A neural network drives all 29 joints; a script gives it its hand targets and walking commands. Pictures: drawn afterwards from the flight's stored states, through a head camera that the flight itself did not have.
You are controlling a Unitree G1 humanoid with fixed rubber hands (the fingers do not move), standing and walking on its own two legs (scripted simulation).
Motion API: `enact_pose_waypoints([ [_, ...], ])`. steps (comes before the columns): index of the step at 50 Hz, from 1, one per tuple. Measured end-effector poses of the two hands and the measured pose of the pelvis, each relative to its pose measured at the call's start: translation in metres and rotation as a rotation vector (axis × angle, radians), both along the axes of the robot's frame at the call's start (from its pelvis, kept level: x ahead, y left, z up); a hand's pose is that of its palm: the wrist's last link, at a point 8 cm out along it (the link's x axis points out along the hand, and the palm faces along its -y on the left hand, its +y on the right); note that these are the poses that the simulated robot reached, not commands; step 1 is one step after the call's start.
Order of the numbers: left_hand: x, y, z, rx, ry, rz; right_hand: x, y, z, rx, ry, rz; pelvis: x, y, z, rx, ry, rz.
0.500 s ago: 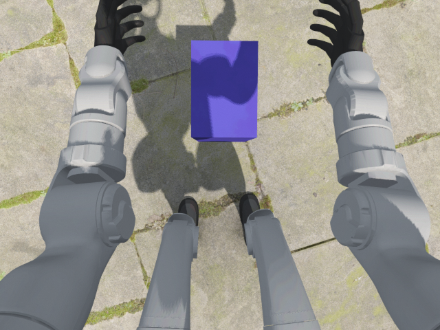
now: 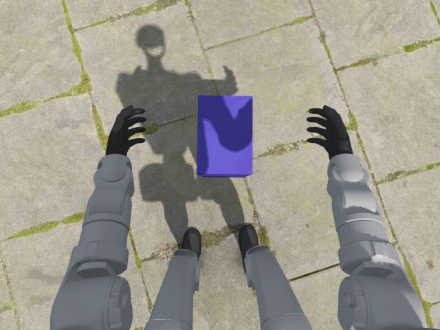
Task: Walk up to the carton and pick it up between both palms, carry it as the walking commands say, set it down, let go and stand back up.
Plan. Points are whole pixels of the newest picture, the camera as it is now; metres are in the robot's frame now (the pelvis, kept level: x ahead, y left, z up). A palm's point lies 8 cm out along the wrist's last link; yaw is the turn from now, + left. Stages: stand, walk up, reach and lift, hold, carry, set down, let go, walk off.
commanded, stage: let go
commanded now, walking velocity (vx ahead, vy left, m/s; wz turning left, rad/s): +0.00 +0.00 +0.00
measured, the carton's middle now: (223, 142) +0.48 -0.02 -0.57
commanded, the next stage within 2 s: stand in 0.94 s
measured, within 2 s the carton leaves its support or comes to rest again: neither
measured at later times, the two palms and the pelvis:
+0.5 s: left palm (52, 267) +0.23 +0.23 -0.02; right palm (396, 266) +0.21 -0.23 -0.02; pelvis +0.04 +0.01 +0.06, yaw -1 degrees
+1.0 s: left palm (45, 282) +0.21 +0.24 -0.02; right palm (410, 276) +0.20 -0.24 -0.01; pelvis +0.05 +0.00 +0.05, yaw -1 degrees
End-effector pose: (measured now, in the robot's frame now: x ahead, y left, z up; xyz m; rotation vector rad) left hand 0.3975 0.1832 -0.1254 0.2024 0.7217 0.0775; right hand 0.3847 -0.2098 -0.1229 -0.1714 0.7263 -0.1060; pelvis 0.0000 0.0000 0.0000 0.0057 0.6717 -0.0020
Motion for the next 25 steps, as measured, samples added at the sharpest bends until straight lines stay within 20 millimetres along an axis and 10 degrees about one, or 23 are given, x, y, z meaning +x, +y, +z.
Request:
enact_pose_waypoints([
  [25,-0.172,0.051,0.107,-0.03,0.054,-0.005,-0.174,-0.019,0.106,0.015,0.054,-0.002,0.04,0.007,0.056,-0.013,-0.58,-0.015],
])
